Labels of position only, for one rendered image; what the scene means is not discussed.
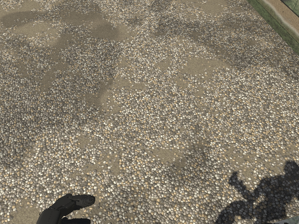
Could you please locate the robot left hand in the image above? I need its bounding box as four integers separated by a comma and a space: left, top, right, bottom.
36, 193, 95, 224

